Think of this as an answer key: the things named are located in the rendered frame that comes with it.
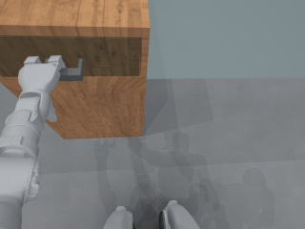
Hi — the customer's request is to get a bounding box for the drawer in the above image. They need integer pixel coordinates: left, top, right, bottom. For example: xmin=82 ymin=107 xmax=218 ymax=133
xmin=0 ymin=35 xmax=140 ymax=77

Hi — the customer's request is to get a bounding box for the right robot thigh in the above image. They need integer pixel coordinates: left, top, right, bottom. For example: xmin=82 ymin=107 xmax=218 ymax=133
xmin=162 ymin=204 xmax=200 ymax=229

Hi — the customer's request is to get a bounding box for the left robot forearm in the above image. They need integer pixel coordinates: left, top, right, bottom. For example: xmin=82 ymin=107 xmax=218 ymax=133
xmin=0 ymin=89 xmax=51 ymax=161

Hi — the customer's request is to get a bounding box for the robot left shin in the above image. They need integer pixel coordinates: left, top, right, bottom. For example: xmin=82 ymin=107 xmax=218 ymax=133
xmin=115 ymin=206 xmax=127 ymax=211

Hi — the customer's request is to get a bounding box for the handle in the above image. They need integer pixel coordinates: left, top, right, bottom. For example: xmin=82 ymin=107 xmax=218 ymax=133
xmin=45 ymin=58 xmax=84 ymax=81

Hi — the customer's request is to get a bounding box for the cabinet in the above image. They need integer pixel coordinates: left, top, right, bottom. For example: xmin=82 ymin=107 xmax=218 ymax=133
xmin=0 ymin=0 xmax=151 ymax=139

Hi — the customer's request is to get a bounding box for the robot left hand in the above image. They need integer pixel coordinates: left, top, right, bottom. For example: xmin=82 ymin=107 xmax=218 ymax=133
xmin=18 ymin=55 xmax=66 ymax=122

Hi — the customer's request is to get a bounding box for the robot left upper arm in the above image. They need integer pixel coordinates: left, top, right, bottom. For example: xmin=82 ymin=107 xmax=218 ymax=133
xmin=0 ymin=156 xmax=41 ymax=229

